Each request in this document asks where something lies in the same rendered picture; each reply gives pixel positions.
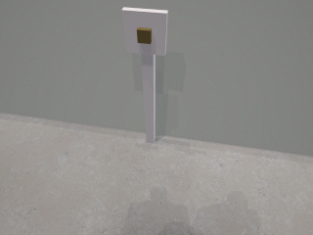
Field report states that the panel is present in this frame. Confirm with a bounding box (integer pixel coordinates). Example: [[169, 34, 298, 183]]
[[121, 7, 168, 144]]

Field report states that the button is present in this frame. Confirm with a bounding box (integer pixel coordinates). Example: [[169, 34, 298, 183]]
[[137, 27, 152, 44]]

